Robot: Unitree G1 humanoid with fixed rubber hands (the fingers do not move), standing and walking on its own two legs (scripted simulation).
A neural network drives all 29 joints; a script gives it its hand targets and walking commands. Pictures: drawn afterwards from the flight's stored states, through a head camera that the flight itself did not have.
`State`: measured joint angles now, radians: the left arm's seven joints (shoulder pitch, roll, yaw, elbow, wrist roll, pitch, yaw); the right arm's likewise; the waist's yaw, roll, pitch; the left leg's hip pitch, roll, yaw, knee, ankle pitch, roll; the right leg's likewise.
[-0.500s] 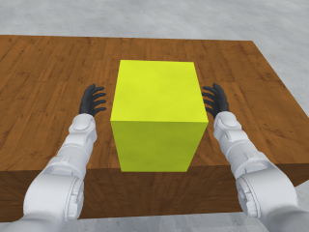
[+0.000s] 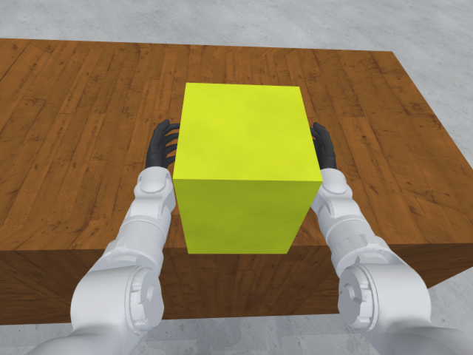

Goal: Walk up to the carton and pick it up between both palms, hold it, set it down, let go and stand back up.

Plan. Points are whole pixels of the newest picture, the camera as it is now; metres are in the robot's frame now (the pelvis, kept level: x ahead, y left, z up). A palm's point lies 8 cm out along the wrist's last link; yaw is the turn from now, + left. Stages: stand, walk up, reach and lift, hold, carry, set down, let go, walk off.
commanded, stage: reach and lift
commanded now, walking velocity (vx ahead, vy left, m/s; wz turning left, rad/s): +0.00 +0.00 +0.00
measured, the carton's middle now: (240, 175) +0.43 +0.03 +0.04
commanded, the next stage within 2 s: none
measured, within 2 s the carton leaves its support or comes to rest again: leaves its support in 1.52 s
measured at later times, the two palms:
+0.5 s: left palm (156, 168) +0.41 +0.18 +0.07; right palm (322, 171) +0.43 -0.12 +0.08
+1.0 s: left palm (156, 168) +0.41 +0.18 +0.07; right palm (321, 172) +0.42 -0.12 +0.08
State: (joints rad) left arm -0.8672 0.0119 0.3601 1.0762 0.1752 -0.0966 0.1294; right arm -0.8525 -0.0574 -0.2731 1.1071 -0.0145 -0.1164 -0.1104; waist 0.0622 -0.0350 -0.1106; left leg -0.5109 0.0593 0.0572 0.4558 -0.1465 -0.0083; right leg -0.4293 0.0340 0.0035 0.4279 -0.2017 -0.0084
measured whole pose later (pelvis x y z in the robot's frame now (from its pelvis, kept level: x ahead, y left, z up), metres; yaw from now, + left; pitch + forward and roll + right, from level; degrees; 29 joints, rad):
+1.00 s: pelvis +0.03 -0.01 +0.01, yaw +1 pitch +4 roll +0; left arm -0.66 -0.09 0.48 0.75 0.36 -0.01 0.00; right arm -0.66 0.10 -0.45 0.91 -0.31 -0.22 -0.08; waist 0.05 -0.05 0.00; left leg -0.24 0.05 0.07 0.31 -0.14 -0.02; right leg -0.15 0.02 -0.02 0.28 -0.19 -0.01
